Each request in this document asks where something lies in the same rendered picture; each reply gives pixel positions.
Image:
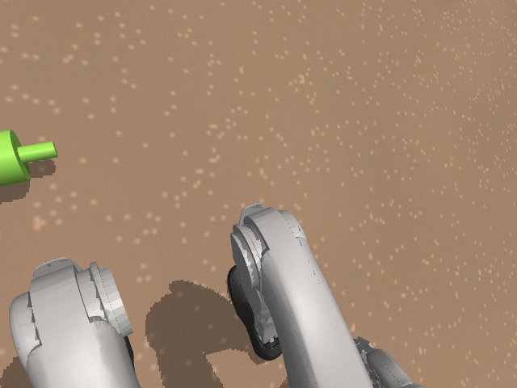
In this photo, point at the right robot foot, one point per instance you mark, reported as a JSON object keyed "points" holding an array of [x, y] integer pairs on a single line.
{"points": [[268, 351]]}

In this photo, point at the bottle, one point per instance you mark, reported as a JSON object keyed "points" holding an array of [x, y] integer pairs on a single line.
{"points": [[14, 158]]}

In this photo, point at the right robot hand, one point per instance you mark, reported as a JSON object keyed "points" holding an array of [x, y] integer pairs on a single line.
{"points": [[382, 369]]}

